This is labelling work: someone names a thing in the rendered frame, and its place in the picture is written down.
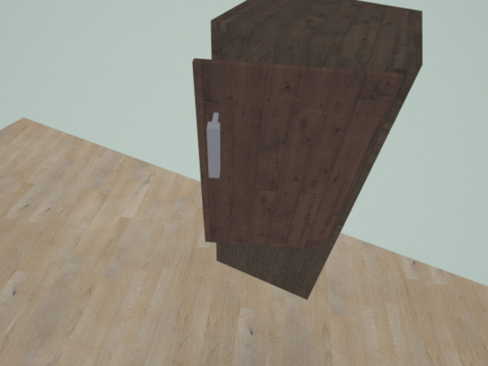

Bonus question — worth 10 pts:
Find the cupboard door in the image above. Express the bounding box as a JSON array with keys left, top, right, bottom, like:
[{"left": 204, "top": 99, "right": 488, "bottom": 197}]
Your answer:
[{"left": 192, "top": 58, "right": 404, "bottom": 249}]

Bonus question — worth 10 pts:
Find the handle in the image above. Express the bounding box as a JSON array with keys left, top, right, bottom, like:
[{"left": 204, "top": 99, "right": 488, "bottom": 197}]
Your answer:
[{"left": 207, "top": 112, "right": 220, "bottom": 178}]

